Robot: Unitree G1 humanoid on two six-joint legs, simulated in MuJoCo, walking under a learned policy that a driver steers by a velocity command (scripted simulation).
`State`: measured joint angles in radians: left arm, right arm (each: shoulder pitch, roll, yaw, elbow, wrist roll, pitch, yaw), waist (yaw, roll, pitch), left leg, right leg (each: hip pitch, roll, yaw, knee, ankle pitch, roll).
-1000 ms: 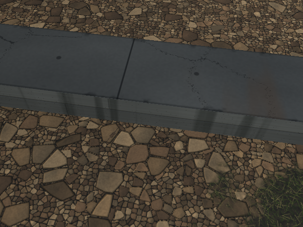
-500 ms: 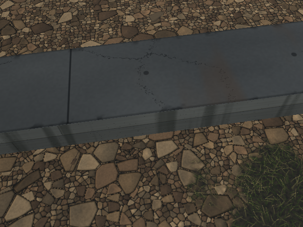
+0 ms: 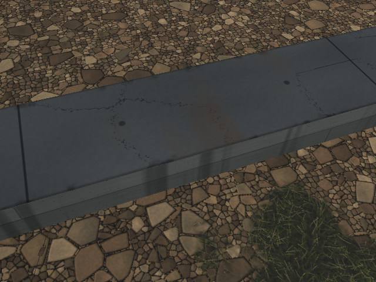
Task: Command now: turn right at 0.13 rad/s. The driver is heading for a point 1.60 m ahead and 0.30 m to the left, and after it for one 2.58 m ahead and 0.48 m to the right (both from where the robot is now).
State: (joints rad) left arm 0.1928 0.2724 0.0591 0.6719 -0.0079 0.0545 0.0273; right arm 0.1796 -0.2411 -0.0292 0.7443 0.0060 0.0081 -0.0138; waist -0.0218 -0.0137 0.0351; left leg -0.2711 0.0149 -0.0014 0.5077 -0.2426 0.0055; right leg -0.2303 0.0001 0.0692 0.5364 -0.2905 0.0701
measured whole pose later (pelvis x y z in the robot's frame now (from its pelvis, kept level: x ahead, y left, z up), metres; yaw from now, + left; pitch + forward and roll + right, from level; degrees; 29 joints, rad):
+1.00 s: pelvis +0.21 +0.10 +0.00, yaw +21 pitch +2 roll -1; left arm 0.00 0.27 0.03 0.70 0.04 -0.04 -0.05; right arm 0.46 -0.26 -0.05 0.85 -0.01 -0.05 0.01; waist -0.08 -0.04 0.03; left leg 0.02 -0.09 -0.15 0.28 -0.32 0.09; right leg -0.63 -0.03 0.01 0.62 0.01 0.03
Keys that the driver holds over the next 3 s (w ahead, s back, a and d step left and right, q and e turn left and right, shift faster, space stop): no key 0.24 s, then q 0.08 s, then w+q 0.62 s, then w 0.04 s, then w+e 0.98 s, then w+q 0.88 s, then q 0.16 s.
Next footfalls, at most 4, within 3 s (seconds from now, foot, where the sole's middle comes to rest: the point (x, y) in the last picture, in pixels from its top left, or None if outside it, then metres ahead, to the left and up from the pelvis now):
0.02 right None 0.02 -0.14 -0.77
0.62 left None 0.10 0.14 -0.77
1.10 right None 0.47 0.09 -0.77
1.56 left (103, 250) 0.60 0.31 -0.77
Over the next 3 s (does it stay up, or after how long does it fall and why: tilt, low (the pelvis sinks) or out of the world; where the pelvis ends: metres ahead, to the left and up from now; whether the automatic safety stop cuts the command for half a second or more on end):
stays up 1.31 0.01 0.16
